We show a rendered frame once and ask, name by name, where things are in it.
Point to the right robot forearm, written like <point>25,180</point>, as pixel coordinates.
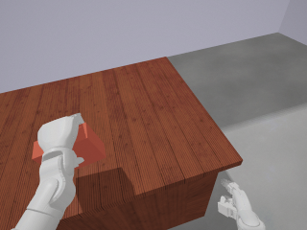
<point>248,220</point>

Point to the left robot forearm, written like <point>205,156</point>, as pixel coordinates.
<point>56,190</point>

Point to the left robot hand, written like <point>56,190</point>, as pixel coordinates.
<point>61,133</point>

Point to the sponge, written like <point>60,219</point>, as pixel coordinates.
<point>87,146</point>

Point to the table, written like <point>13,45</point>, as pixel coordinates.
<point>163,149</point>

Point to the right robot hand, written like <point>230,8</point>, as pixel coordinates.
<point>231,206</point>

